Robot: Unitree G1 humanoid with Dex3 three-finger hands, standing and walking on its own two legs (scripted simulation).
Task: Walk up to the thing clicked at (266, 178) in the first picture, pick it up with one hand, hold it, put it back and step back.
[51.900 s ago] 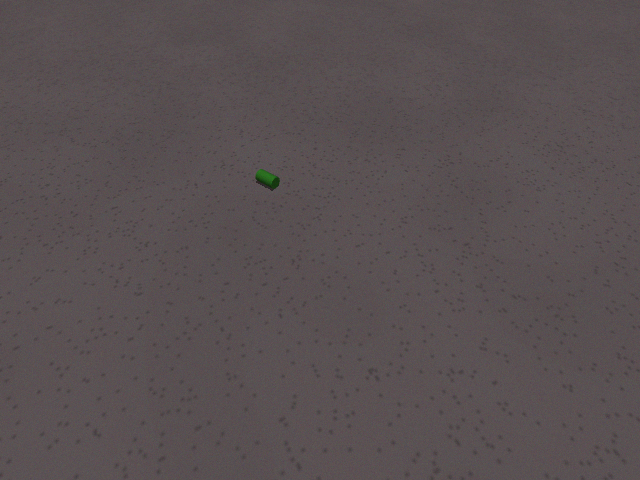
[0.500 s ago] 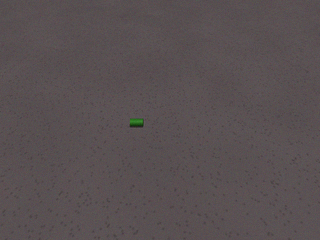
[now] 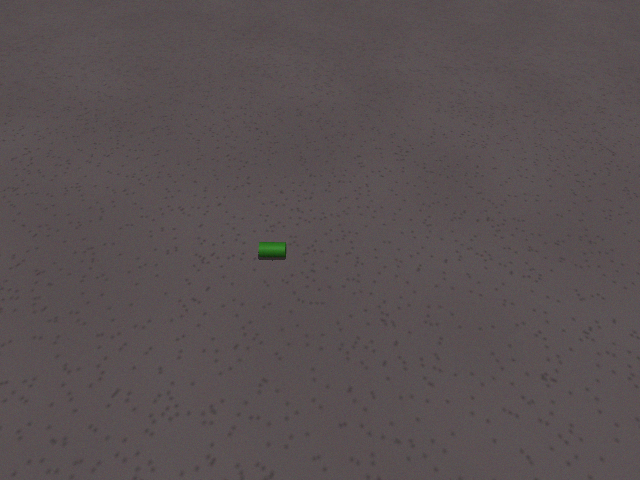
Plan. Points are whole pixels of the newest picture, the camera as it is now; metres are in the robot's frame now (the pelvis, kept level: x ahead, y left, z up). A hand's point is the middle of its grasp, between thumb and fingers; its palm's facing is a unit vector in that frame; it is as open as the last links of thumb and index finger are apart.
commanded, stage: step back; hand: left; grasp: from above
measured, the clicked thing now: (272, 249) +1.05 +0.22 -0.73
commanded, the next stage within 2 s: stand in 0.28 s
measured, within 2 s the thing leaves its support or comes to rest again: neither
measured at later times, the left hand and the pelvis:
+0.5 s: hand out of the picture +0.13 +0.24 -0.13, palm faces -0.05 -0.94 -0.35, open 7.4 cm; pelvis +0.02 +0.00 +0.02, yaw -1 degrees
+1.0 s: hand out of the picture +0.07 +0.24 -0.14, palm faces -0.06 -0.94 -0.34, open 7.4 cm; pelvis +0.00 -0.01 +0.02, yaw -1 degrees
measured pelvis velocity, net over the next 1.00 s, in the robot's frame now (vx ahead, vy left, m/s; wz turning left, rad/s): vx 0.00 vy -0.01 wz -0.01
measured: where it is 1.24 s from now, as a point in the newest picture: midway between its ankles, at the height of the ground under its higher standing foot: outside the picture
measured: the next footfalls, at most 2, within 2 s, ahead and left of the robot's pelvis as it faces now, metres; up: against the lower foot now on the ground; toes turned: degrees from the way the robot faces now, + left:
none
